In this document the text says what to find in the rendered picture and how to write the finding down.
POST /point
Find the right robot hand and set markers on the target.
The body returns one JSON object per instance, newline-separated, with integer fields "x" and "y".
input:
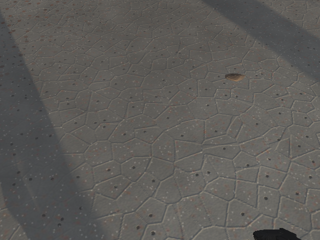
{"x": 274, "y": 234}

